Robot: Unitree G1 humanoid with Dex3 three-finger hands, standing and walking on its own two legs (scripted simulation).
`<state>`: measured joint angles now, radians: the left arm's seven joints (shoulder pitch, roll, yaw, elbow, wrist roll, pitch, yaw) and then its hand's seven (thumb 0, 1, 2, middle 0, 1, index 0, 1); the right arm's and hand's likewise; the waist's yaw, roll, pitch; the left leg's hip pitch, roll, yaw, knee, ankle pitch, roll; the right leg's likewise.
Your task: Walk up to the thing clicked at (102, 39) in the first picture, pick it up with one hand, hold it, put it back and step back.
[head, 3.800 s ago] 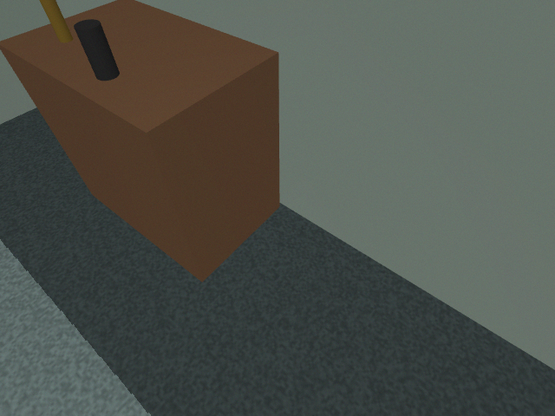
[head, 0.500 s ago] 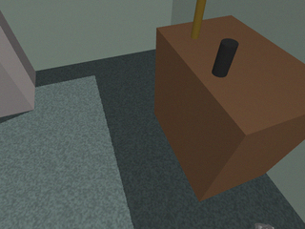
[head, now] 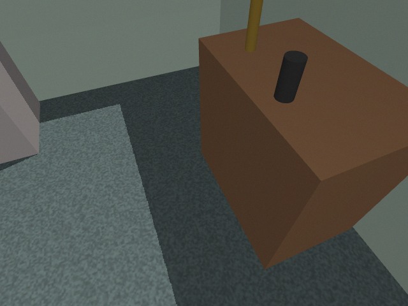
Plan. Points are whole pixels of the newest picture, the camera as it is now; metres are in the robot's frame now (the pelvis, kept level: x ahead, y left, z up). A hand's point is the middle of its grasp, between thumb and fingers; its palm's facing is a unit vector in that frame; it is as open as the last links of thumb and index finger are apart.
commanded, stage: walk up
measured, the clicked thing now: (289, 78) +0.72 -0.25 +0.04
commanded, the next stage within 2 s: stand in 0.08 s
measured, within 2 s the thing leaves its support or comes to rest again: neither
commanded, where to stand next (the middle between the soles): +0.04 -0.01 m, yaw -1 degrees
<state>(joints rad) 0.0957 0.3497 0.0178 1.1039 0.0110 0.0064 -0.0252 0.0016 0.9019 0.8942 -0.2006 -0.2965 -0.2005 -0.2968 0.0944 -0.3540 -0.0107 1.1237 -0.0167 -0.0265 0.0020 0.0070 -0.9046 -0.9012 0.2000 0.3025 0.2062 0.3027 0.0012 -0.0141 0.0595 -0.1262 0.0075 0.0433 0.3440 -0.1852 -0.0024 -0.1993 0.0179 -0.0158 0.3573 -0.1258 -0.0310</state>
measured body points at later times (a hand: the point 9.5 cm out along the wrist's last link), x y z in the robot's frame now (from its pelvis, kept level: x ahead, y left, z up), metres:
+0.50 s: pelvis +0.02 +0.00 +0.00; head +0.03 +0.00 +0.45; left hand +0.10 +0.30 -0.13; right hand +0.09 -0.29 -0.14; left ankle +0.00 +0.12 -0.75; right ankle +0.04 -0.10 -0.75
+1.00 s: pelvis +0.03 +0.00 +0.00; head +0.03 +0.00 +0.45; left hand +0.10 +0.31 -0.13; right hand +0.12 -0.29 -0.13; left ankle +0.00 +0.12 -0.75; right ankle +0.04 -0.10 -0.75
